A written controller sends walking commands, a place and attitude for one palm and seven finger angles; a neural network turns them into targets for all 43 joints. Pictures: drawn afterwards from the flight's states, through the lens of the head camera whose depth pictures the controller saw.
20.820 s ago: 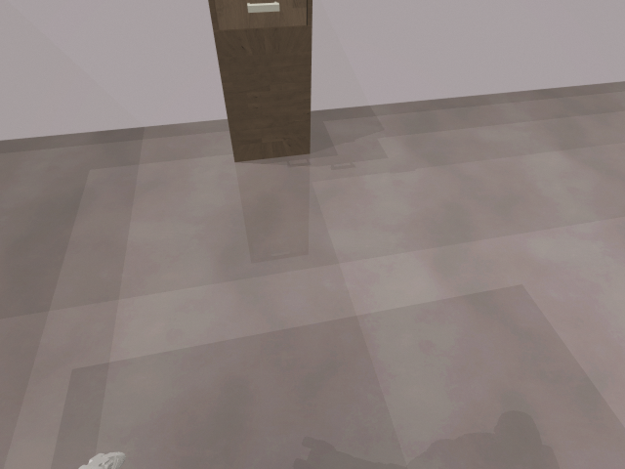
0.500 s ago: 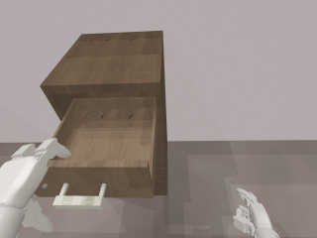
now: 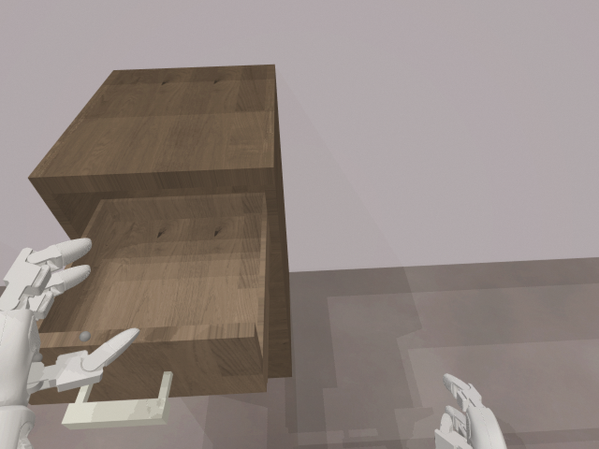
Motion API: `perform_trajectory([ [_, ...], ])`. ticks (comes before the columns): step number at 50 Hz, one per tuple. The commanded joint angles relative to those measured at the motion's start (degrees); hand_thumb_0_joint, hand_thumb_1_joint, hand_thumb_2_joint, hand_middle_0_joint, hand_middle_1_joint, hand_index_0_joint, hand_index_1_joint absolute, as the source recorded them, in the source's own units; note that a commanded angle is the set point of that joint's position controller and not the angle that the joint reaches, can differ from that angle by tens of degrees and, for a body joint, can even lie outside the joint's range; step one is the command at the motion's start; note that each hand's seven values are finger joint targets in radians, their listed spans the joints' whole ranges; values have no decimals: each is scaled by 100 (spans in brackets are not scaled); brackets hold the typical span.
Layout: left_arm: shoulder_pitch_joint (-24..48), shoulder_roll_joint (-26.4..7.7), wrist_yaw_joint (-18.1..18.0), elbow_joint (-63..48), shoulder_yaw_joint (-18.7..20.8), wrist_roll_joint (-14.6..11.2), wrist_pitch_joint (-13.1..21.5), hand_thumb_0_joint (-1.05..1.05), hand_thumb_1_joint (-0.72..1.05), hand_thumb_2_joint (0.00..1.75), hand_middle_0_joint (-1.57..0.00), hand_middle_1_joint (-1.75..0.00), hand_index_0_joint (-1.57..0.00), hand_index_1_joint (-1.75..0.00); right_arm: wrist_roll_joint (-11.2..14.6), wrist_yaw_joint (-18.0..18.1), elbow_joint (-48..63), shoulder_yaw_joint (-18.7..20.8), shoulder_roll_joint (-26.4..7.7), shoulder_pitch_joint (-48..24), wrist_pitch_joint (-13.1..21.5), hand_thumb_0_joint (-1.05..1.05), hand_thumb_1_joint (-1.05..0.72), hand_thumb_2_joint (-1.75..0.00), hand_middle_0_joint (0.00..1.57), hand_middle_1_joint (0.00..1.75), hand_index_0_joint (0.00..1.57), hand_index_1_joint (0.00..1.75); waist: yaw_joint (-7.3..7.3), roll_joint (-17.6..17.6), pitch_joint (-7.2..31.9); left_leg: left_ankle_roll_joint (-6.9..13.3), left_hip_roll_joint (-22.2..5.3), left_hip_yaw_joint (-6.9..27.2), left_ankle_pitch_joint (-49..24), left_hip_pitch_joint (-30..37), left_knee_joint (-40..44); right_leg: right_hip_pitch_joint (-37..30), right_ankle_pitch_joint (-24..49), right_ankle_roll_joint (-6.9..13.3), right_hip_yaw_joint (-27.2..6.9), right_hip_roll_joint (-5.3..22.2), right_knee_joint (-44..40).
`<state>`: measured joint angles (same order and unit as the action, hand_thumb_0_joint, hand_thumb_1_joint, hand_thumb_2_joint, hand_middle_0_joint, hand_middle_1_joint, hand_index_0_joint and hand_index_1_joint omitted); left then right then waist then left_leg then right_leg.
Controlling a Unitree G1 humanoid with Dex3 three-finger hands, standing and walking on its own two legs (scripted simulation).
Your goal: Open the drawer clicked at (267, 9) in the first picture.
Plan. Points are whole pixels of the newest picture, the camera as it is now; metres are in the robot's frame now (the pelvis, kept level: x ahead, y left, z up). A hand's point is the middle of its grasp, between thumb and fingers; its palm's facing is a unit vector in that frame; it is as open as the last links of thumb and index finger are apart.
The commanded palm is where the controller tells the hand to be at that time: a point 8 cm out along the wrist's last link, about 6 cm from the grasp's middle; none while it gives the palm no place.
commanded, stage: draw the hand back to the body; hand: left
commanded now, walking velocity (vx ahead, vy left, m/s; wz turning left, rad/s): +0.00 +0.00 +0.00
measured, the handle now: (123, 397) +0.18 +0.26 -0.02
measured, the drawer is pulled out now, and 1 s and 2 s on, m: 0.29 0.29 0.29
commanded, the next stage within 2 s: step back with the hand held close in 0.46 s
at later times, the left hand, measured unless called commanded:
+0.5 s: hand (95, 342) +0.18 +0.22 +0.15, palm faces +0.39 -0.83 -0.39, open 7.5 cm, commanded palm +0.12 +0.26 +0.17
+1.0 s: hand (54, 383) +0.14 +0.24 +0.15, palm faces +0.33 -0.81 -0.48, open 7.4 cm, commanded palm +0.07 +0.28 +0.17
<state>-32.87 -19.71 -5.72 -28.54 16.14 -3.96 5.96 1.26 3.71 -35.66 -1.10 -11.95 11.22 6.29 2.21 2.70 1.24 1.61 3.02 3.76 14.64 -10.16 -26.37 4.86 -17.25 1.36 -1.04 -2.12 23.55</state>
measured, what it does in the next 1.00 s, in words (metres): stands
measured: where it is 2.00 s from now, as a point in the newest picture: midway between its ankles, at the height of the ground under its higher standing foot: outside the picture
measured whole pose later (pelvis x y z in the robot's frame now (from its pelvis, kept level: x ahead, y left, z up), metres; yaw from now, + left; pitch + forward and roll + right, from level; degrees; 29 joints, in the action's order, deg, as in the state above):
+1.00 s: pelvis -0.04 +0.00 +0.00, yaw +2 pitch +2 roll -1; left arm -37.2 -23.1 -6.4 -34.0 20.5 -3.4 8.7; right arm 1.9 4.2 -31.1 1.4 -12.9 9.7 -0.6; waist -0.4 1.1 -0.3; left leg 1.3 2.6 4.9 11.5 -20.6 -30.1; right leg 14.5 -15.0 1.4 2.1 -2.4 27.1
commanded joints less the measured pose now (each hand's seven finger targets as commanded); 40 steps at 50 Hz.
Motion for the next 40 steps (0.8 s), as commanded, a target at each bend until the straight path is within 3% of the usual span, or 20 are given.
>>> perform_trajectory([
  [1, 321, -833, -138, -1181, 652, -29, 322, 0, 48, 72, -23, -57, -23, -57, -3, 56, 999, 214, -512, -852, 305, 0, -90, -90, 20, 30, 20, 30, 54, 75, 508, -93, -378, -97, -1728, 555, 242, 265, 1733, -18, 363, 262, -270],
  [4, 522, -870, -141, -1260, 619, -3, 320, 0, 58, 76, -22, -50, -22, -50, -2, 58, 1006, 207, -520, -846, 296, 0, -90, -90, 20, 30, 20, 30, 35, 163, 455, -108, -351, -74, -1759, 564, 237, 293, 1719, -8, 360, 254, -286],
  [8, 522, -860, -150, -1080, 654, -43, 284, 0, 73, 82, -21, -41, -21, -41, -7, 73, 1027, 201, -517, -881, 257, 0, -90, -90, 20, 30, 20, 30, 50, -159, 363, -66, -344, -74, -1590, 531, 262, 337, 1683, -39, 362, 258, -318],
  [10, 520, -781, -129, -972, 586, -44, 271, 0, 80, 86, -21, -37, -21, -37, -15, 83, 1002, 193, -512, -891, 224, 0, -90, -90, 20, 30, 20, 30, 38, 75, 223, -70, -321, -106, -1468, 525, 279, 406, 1579, -35, 345, 257, -394],
  [13, 581, -848, -127, -1066, 622, -63, 282, 0, 90, 90, -20, -30, -20, -30, -9, 79, 1055, 183, -505, -921, 216, 0, -90, -90, 20, 30, 20, 30, 58, -75, 310, -48, -321, -112, -1460, 541, 265, 351, 1620, -51, 318, 278, -384],
  [14, 610, -913, -127, -1099, 676, -57, 274, 0, 90, 90, -20, -30, -20, -30, -16, 85, 1033, 183, -520, -941, 232, 0, -90, -90, 20, 30, 20, 30, 71, 144, 309, -68, -304, -117, -1515, 551, 250, 333, 1675, -34, 287, 270, -432],
  [17, 416, -809, -114, -861, 651, -74, 264, 0, 90, 90, -20, -30, -20, -30, -28, 79, 1000, 188, -488, -923, 185, 0, -90, -90, 20, 30, 20, 30, 79, -109, 285, -36, -297, -145, -1574, 545, 224, 316, 1835, -60, 323, 274, -404],
  [24, 645, -920, -110, -1021, 672, -74, 288, 0, 90, 90, -20, -30, -20, -30, -11, 100, 1046, 183, -490, -932, 174, 0, -90, -90, 20, 30, 20, 30, 59, 44, 308, -43, -273, -152, -1379, 538, 228, 311, 1635, -70, 263, 311, -484],
  [27, 491, -858, -104, -932, 661, -82, 312, 0, 90, 90, -20, -30, -20, -30, -17, 107, 1016, 205, -495, -939, 172, 0, -90, -90, 20, 30, 20, 30, 68, -51, 300, -10, -278, -179, -1462, 602, 183, 363, 1800, -85, 279, 297, -479],
  [28, 554, -907, -108, -1033, 691, -93, 307, 0, 90, 90, -20, -30, -20, -30, -1, 99, 1065, 200, -502, -933, 184, 0, -90, -90, 20, 30, 20, 30, 75, -68, 408, -15, -280, -160, -1510, 590, 194, 274, 1859, -92, 266, 318, -430],
  [29, 1634, -1822, -188, -1648, 1573, -44, 627, 0, 90, 90, -20, -30, -20, -30, 48, 46, 1369, 125, -572, -632, 93, 0, -90, -90, 20, 30, 20, 30, -75, 396, -438, 64, -342, 73, -1331, 55, 30, 802, 2097, -83, -42, 640, -744],
  [31, 451, -1050, -66, -805, 1077, 21, 655, 0, 90, 90, -20, -30, -20, -30, -36, 15, 1122, 257, -570, -701, -29, 0, -90, -90, 20, 30, 20, 30, -123, -677, -80, 82, -348, 147, -1532, 67, -355, 760, 2601, -99, -50, 743, -690],
  [33, 47, -865, -11, -850, 905, 42, 663, 0, 90, 90, -20, -30, -20, -30, -15, -9, 1184, 325, -633, -747, -145, 0, -90, -90, 20, 30, 20, 30, -173, -672, 349, 90, -341, 56, -1764, 83, -522, 576, 3096, -123, -41, 864, -474],
  [35, -209, -935, -25, -1079, 993, 40, 689, 0, 90, 90, -20, -30, -20, -30, 1, -11, 1259, 382, -665, -792, -211, 0, -90, -90, 20, 30, 20, 30, -169, -133, 647, 77, -432, 56, -2136, 145, -346, 522, 2910, -97, -29, 848, -268],
  [40, -374, -1111, -114, -1532, 1149, 43, 634, 0, 90, 90, -20, -30, -20, -30, 35, 26, 1362, 468, -683, -771, -396, 0, -90, -90, 20, 30, 20, 30, -219, -254, 897, 52, -588, 172, -2529, -13, -317, 521, 2526, -83, 63, 757, -59],
])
